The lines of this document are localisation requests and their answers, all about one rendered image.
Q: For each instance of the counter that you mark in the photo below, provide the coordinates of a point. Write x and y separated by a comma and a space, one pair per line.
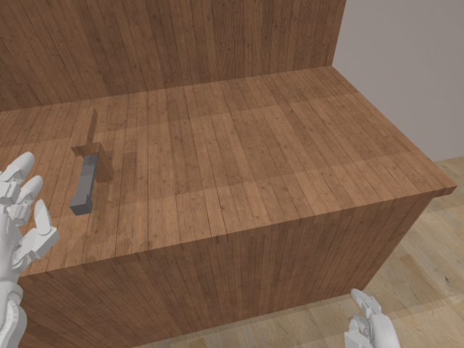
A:
239, 172

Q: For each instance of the robot right hand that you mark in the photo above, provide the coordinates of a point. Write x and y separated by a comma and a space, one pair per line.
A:
378, 331

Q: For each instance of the left robot forearm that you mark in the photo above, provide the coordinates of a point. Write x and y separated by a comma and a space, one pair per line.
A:
13, 319

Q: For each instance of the tap lever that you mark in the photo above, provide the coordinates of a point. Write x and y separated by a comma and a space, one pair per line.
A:
81, 203

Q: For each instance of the robot left hand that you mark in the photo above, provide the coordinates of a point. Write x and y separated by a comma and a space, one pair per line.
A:
15, 210

